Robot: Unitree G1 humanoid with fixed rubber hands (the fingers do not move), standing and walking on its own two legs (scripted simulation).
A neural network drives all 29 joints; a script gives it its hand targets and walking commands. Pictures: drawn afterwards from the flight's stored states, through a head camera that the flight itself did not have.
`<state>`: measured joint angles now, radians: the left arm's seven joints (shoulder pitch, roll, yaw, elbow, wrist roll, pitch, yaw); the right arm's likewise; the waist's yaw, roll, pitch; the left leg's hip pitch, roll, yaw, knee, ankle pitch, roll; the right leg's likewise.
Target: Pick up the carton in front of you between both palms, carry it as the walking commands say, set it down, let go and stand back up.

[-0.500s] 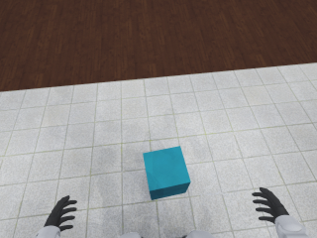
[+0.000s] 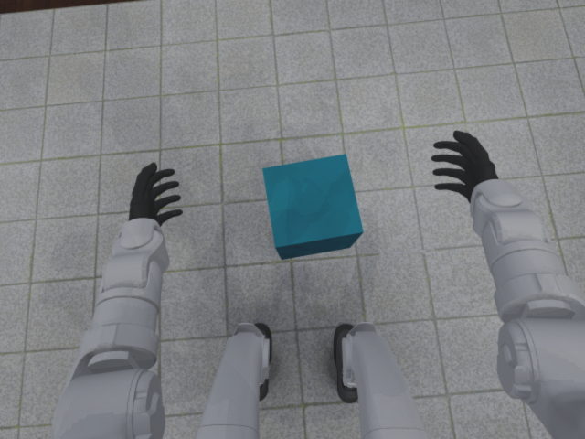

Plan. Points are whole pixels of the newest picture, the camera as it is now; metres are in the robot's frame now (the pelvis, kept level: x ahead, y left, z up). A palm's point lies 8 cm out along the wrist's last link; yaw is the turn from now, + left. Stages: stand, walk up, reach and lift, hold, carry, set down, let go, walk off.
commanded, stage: reach and lift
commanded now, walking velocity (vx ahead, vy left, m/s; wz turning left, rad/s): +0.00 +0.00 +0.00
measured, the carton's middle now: (310, 212) +0.52 -0.01 -0.56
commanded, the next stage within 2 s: none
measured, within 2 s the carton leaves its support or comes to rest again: neither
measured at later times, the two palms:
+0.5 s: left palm (198, 165) +0.50 +0.18 -0.16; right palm (424, 125) +0.56 -0.19 -0.16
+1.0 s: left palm (227, 209) +0.49 +0.19 -0.40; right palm (390, 185) +0.54 -0.19 -0.40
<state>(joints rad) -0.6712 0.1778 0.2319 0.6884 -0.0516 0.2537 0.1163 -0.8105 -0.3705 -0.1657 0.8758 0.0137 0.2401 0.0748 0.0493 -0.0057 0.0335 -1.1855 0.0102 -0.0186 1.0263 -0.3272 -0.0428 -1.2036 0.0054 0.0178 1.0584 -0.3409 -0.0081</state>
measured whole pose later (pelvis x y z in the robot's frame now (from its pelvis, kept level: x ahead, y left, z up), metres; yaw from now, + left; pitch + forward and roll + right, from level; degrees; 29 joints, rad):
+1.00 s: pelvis -0.04 +0.01 -0.25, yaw +3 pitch +45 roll +5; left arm -1.29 0.18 0.27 0.85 -0.15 0.15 0.20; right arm -1.48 -0.52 -0.05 1.10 0.13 0.14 0.01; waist 0.05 0.02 0.18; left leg -2.19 -0.06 -0.02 1.92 -0.53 -0.08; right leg -2.22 0.06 0.10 1.97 -0.54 0.04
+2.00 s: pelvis -0.04 +0.00 -0.31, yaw +4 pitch +36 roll +4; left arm -1.49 0.13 0.44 1.00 -0.01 0.18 0.16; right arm -1.63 -0.42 -0.07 1.20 0.00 0.20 0.03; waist 0.02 0.06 0.39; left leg -2.23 -0.09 -0.04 2.17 -0.58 -0.11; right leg -2.26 0.01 0.06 2.24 -0.60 0.00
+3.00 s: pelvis -0.02 +0.01 -0.12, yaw -2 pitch +40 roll +2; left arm -0.84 -0.12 0.51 0.57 0.19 0.37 0.10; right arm -0.93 -0.03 -0.36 0.71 -0.22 0.40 -0.01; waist 0.02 0.02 -0.22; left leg -1.73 -0.10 -0.10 1.54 -0.50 -0.08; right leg -1.76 0.10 0.12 1.56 -0.48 0.05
